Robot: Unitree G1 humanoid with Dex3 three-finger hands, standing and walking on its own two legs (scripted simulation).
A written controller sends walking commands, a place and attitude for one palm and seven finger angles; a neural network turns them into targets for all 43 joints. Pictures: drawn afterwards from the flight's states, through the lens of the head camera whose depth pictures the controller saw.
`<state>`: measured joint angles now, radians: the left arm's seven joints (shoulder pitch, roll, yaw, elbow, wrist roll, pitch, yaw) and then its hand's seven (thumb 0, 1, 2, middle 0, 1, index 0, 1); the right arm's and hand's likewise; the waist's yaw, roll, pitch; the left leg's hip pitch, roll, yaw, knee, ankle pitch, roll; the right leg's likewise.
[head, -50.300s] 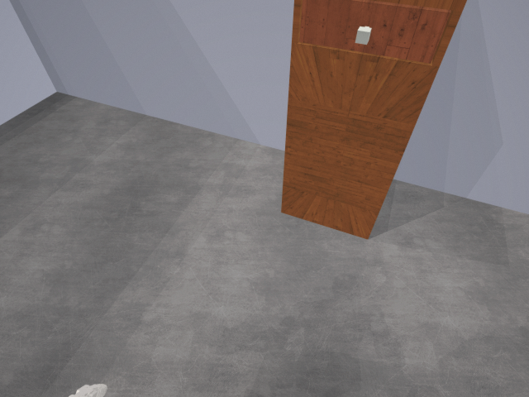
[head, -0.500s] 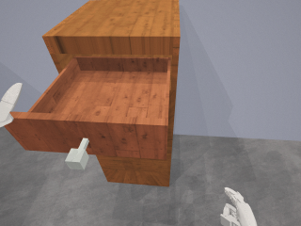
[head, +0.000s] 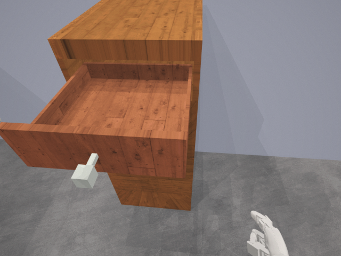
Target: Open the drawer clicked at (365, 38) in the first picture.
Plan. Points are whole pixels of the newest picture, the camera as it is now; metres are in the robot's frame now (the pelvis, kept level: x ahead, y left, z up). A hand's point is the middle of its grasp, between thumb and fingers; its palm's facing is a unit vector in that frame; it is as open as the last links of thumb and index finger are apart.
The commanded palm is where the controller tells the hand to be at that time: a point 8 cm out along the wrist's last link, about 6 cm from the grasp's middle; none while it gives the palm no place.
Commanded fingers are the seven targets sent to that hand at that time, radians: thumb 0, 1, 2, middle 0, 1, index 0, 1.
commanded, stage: step back with the hand held close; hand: left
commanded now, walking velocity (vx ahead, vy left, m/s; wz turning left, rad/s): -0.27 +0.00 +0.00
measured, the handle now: (88, 169) +0.24 +0.20 +0.13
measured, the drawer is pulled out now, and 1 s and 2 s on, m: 0.30 0.30 0.30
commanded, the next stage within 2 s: stop stepping back and stand still in 0.94 s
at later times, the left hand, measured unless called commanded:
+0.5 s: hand out of the picture +0.12 +0.26 +0.32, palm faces +0.62 -0.68 -0.40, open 7.4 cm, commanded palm +0.06 +0.31 +0.32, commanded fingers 0.00 0.90 0.90 -0.20 -0.30 -0.20 -0.30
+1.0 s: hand out of the picture +0.01 +0.30 +0.34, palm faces +0.62 -0.76 -0.19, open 7.4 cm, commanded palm -0.05 +0.33 +0.32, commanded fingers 0.00 0.90 0.90 -0.20 -0.30 -0.20 -0.30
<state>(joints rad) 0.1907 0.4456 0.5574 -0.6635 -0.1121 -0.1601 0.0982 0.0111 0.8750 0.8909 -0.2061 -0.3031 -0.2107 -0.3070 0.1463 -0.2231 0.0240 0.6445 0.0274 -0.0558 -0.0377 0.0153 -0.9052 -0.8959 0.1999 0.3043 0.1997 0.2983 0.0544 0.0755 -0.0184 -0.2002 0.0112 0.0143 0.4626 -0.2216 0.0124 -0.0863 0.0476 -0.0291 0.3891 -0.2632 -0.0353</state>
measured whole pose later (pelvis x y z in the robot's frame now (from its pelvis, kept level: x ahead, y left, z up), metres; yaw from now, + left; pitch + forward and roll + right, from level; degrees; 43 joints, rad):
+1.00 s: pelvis -0.19 +0.05 -0.02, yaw -1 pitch +3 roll -3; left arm -0.01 0.57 0.68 -0.72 -0.12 -0.18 0.15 0.01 0.89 0.90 -0.20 -0.30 -0.21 -0.30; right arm 0.18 -0.16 0.01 0.64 0.02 -0.11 -0.01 0.02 -0.90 -0.90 0.20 0.30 0.20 0.30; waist 0.02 0.01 -0.04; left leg -0.59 0.02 0.08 0.44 0.00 0.01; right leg -0.16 0.05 -0.05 0.63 -0.58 -0.09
